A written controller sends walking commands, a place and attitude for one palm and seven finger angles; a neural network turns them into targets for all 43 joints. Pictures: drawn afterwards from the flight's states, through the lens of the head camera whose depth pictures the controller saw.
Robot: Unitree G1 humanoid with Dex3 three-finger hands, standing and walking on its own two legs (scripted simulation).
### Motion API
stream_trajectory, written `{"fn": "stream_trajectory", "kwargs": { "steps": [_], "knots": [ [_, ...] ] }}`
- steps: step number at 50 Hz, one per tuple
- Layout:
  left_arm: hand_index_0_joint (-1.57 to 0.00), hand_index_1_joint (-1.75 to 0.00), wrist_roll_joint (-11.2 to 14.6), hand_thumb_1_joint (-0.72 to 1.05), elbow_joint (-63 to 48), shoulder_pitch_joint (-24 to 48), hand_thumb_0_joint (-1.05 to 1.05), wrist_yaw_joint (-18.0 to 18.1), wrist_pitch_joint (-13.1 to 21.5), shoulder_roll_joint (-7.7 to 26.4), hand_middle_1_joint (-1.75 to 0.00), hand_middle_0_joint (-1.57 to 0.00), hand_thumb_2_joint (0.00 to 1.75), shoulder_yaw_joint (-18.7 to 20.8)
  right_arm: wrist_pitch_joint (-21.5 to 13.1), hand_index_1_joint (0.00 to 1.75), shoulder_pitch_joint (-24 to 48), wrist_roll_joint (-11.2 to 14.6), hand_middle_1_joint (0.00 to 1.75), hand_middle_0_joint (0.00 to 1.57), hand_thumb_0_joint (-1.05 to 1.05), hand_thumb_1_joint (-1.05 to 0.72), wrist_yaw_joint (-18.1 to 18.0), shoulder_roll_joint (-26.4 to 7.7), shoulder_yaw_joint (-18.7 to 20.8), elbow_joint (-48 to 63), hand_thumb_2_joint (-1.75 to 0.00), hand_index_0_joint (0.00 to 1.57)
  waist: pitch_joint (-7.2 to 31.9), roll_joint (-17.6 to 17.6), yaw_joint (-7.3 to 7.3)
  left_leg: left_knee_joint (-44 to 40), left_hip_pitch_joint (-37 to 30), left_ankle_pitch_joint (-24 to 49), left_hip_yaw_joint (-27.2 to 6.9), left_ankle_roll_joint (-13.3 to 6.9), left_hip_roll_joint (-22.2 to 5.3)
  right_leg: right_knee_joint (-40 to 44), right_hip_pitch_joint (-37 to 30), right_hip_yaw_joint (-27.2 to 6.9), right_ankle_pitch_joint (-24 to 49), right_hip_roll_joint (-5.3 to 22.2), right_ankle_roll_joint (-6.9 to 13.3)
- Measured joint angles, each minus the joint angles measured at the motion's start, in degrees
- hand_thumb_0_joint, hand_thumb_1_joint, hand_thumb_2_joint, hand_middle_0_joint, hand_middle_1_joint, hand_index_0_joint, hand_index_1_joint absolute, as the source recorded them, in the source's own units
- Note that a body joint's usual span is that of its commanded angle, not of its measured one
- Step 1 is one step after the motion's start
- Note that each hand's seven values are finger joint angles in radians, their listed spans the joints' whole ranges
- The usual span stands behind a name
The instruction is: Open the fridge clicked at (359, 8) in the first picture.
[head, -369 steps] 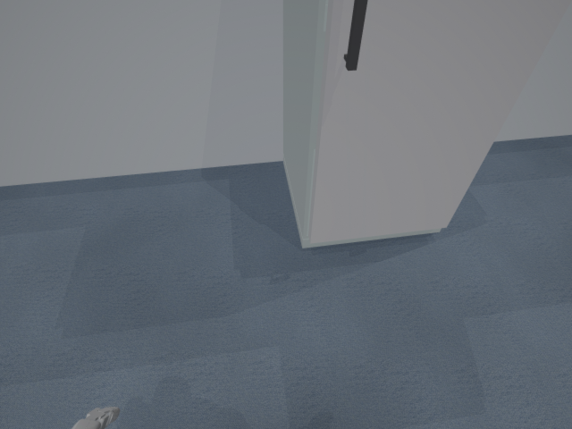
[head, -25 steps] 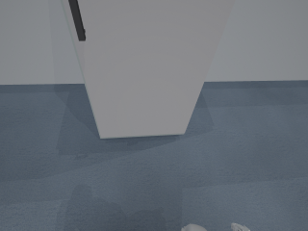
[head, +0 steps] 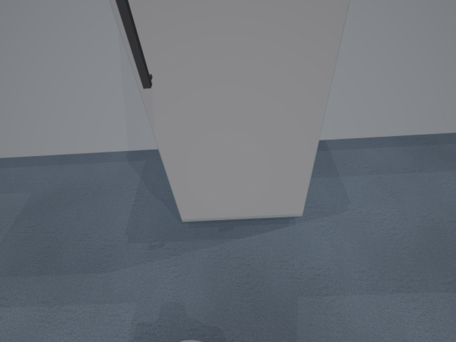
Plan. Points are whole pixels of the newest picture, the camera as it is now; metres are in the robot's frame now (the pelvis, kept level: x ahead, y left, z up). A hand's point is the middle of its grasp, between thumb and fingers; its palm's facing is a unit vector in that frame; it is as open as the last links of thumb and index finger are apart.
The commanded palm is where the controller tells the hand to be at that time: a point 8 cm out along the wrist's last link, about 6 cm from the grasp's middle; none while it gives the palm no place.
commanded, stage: take the last steps up to it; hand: left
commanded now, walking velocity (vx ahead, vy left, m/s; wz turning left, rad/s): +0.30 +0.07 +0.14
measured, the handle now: (129, 17) +0.79 +0.27 +0.26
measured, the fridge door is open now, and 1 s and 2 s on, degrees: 0 0 0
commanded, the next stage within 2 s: come to a stop and stand still in 0.96 s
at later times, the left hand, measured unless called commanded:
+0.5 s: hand out of the picture +0.00 +0.27 -0.18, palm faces +0.12 -0.98 -0.16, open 7.4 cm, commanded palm none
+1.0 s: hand (149, 265) +0.34 +0.23 -0.18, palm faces +0.06 -0.98 -0.20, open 7.2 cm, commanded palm none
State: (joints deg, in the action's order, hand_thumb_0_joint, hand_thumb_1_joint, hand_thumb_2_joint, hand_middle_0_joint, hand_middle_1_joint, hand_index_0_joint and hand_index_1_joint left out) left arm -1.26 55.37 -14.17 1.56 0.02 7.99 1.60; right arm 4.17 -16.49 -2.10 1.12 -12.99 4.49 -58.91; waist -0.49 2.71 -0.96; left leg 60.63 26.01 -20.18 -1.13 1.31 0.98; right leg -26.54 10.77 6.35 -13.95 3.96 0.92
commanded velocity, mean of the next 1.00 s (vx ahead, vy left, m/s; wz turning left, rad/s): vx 0.27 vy -0.01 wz -0.02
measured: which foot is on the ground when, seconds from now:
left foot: up 0.00-0.30, down 0.32-0.86, up 0.88-1.00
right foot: down 0.00-0.32, up 0.34-0.84, down 0.86-1.00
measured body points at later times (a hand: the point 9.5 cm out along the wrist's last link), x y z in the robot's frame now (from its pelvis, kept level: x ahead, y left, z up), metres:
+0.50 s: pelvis +0.06 +0.09 +0.00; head +0.05 +0.11 +0.45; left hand -0.01 +0.32 -0.17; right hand +0.08 -0.14 -0.14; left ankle +0.02 +0.17 -0.74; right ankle +0.07 -0.05 -0.66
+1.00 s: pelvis +0.24 +0.06 -0.02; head +0.27 +0.05 +0.43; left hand +0.33 +0.28 -0.16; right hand +0.18 -0.15 -0.18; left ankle +0.15 +0.18 -0.65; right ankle +0.31 -0.02 -0.74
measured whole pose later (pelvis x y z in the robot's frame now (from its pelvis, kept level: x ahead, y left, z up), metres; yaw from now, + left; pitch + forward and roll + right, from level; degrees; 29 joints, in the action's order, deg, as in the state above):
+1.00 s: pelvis +0.24 +0.06 -0.02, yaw +1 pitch -2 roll +0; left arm -0.4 58.4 -8.2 1.3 3.8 7.7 3.2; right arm -1.2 -22.1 -1.1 -1.0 -7.7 2.7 -65.1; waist -5.0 1.9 -2.0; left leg 70.8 21.5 -22.9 2.1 -1.2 -4.3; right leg -31.9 18.8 9.0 -11.5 -0.2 4.4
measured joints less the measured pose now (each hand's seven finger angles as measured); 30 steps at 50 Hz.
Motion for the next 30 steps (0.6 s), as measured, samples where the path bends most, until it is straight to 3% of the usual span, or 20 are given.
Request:
{"fn": "stream_trajectory", "kwargs": {
  "steps": [3,6,10,15,17,20,24,30],
  "knots": [
    [-0.20,-0.30,-0.15,0.91,1.38,-2.22,0.00,-0.02,0.85,0.31,-0.30,-0.20,0.90,0.36,-0.40,0.30,-1.19,-0.26,0.29,0.20,0.00,-0.91,0.46,-0.39,0.42,-0.56,-0.90,0.20,0.89,-0.54,0.34,2.23,0.23,3.33,0.58,0.74,-2.20,2.50,-0.94,0.91,1.22,0.69,-0.20],
    [-0.20,-0.30,-0.46,0.91,2.68,-4.58,0.00,-0.12,1.66,0.52,-0.30,-0.20,0.90,0.47,-0.60,0.30,-1.69,-0.33,0.29,0.20,0.00,-0.91,0.68,-0.63,0.48,-1.17,-0.90,0.20,1.42,-1.10,1.30,-1.19,-1.02,3.92,1.50,1.16,-4.04,4.28,-1.59,1.59,1.98,1.36,-0.59],
    [-0.20,-0.30,-0.99,0.91,4.72,-7.65,0.00,-0.41,2.12,0.78,-0.30,-0.20,0.90,0.54,-1.04,0.30,-0.90,-0.12,0.29,0.20,0.00,-0.91,0.89,-0.41,0.23,-1.44,-0.90,0.19,1.58,-1.95,3.06,-10.98,-3.88,1.43,3.31,0.94,-5.18,5.60,-2.20,2.22,2.34,2.33,-1.51],
    [-0.20,-0.30,-1.02,0.91,7.84,-11.04,0.00,-0.77,1.31,1.67,-0.30,-0.20,0.90,1.03,-3.16,0.30,1.13,0.35,0.29,0.19,0.00,-0.91,0.81,1.01,-0.71,-0.21,-0.90,0.19,1.63,-3.48,4.75,-26.76,-10.12,0.62,6.67,-0.22,-4.44,2.96,-1.64,2.46,0.23,3.63,-3.37],
    [-0.20,-0.30,-0.62,0.91,9.07,-12.30,0.00,-0.97,0.48,1.85,-0.30,-0.20,0.90,1.18,-4.92,0.30,1.58,0.48,0.29,0.20,0.00,-0.91,0.30,1.52,-1.08,0.47,-0.90,0.19,1.79,-3.40,4.28,-31.58,-12.63,3.58,7.27,-1.04,-4.07,-3.22,0.53,1.90,-4.97,3.76,-3.43],
    [-0.20,-0.30,-0.67,0.91,10.61,-12.22,0.00,-1.12,-1.54,2.29,-0.30,-0.20,0.90,1.39,-6.28,0.30,1.35,0.33,0.29,0.20,0.00,-0.91,-0.72,3.69,-1.85,0.75,-0.90,0.20,1.68,-4.73,3.48,-30.54,-14.42,2.79,8.74,-2.84,-3.20,-20.35,7.38,-1.63,-11.22,2.91,-1.81],
    [-0.20,-0.30,-0.96,0.91,10.12,-9.15,0.01,-1.94,-1.24,2.37,-0.30,-0.20,0.90,1.69,-7.27,0.30,-1.62,0.58,0.30,0.20,0.00,-0.94,-2.13,4.45,-2.35,-0.55,-0.90,0.20,1.52,-4.55,2.02,-37.19,-19.74,4.05,9.01,-3.61,-1.89,-33.49,15.72,-2.13,-3.64,2.15,-1.46],
    [-0.20,-0.30,-0.60,0.91,6.84,-2.80,0.00,-2.03,-0.23,2.38,-0.30,-0.20,0.90,2.15,-8.08,0.30,-7.02,1.05,0.30,0.20,0.00,-0.92,-2.66,6.62,-3.53,-4.44,-0.90,0.20,0.19,-5.03,1.48,-43.80,-26.10,4.39,9.68,-4.16,0.38,-35.93,23.26,-2.90,3.21,1.82,-2.39]
  ]
}}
